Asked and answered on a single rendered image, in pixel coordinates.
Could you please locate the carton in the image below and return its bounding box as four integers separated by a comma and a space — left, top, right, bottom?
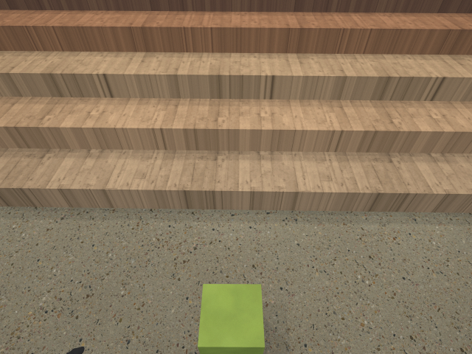
198, 284, 265, 354

